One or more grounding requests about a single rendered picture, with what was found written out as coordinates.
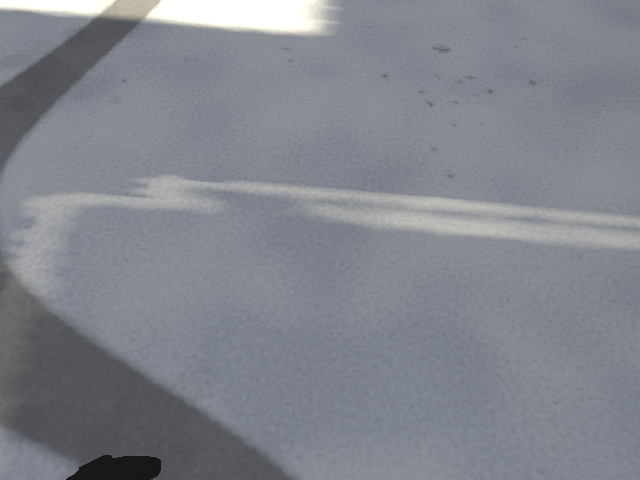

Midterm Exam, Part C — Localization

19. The left robot hand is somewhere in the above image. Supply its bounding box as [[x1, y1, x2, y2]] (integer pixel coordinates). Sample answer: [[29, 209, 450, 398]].
[[66, 455, 161, 480]]

